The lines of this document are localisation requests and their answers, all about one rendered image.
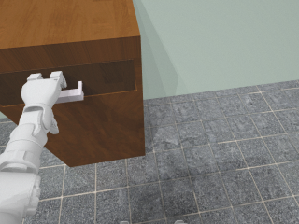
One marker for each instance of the handle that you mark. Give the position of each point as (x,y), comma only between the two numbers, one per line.
(71,95)

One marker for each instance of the drawer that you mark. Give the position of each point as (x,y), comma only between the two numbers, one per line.
(96,77)

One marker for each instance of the robot left forearm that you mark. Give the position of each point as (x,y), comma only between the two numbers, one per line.
(23,150)

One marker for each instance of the cabinet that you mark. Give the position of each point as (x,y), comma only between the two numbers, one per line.
(46,33)

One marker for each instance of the left robot upper arm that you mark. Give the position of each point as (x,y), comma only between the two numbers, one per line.
(19,196)

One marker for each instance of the robot left hand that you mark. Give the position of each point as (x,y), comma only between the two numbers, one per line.
(44,91)

